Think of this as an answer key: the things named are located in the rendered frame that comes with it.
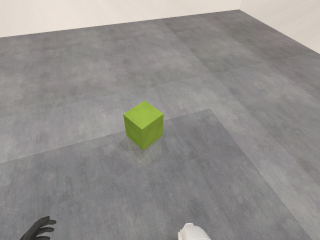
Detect carton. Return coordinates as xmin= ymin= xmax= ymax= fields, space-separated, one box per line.
xmin=123 ymin=101 xmax=164 ymax=151

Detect right robot thigh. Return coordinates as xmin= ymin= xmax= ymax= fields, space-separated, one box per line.
xmin=178 ymin=225 xmax=211 ymax=240

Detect robot left hand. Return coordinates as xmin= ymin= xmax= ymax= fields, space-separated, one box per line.
xmin=20 ymin=216 xmax=57 ymax=240

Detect right robot shin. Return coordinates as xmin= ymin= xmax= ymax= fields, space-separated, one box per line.
xmin=183 ymin=223 xmax=193 ymax=228

